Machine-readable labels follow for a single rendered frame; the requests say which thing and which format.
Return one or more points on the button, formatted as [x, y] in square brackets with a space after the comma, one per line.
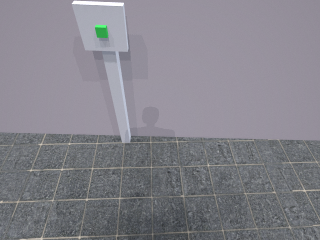
[101, 31]

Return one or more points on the panel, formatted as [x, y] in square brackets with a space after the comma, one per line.
[88, 14]

